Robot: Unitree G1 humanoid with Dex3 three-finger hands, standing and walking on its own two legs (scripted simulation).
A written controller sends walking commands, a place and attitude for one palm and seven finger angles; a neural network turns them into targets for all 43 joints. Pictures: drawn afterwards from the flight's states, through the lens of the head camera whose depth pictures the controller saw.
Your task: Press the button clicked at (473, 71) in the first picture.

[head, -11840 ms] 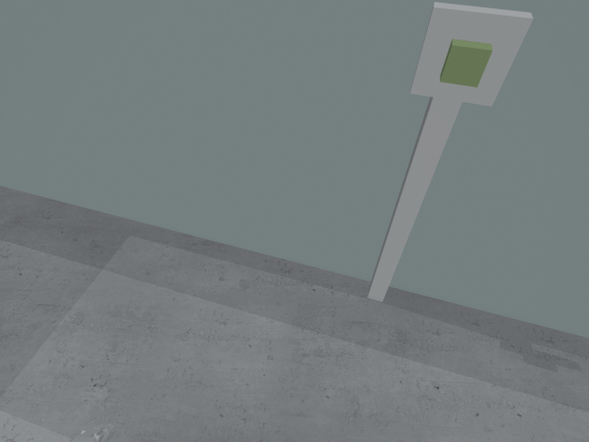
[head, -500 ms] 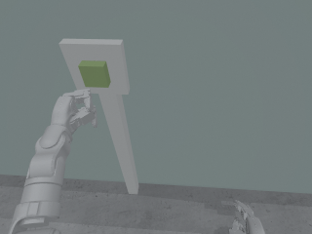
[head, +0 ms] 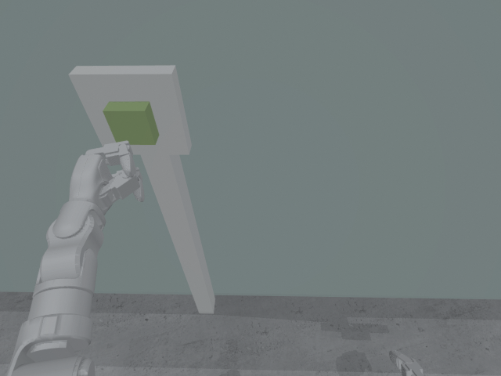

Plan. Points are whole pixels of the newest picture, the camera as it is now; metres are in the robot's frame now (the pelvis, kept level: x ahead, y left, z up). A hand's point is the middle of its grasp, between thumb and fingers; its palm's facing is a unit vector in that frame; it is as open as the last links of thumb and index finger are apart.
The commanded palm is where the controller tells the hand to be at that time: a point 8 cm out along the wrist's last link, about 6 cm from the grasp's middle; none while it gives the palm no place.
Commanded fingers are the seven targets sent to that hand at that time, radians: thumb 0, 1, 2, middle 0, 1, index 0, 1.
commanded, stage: aim a knuckle at the button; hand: left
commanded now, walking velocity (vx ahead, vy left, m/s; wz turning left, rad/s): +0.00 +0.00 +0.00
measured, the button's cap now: (133, 122) +0.47 +0.22 +0.18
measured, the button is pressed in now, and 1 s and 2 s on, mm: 0 0 13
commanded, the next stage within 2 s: press the button with the knuckle in 0.40 s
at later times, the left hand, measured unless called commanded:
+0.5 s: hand (138, 181) +0.36 +0.19 +0.15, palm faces +0.06 -1.00 -0.01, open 3.1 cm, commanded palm +0.34 +0.23 +0.15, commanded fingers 0.00 0.90 0.90 -1.30 -1.50 -1.30 -1.50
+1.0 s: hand (147, 162) +0.40 +0.19 +0.15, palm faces +0.05 -1.00 +0.00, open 3.1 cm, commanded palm +0.38 +0.23 +0.15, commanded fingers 0.00 0.90 0.90 -1.30 -1.50 -1.30 -1.50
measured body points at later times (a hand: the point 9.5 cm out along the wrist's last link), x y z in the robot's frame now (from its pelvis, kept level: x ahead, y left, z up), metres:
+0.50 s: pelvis -0.01 +0.00 +0.00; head -0.02 -0.02 +0.45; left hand +0.35 +0.24 +0.15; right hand +0.15 -0.24 -0.10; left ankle -0.01 +0.11 -0.74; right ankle -0.03 -0.10 -0.74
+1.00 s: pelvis -0.01 +0.00 +0.00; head +0.00 -0.01 +0.45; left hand +0.40 +0.24 +0.15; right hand +0.10 -0.25 -0.11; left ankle -0.01 +0.11 -0.74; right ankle -0.03 -0.10 -0.74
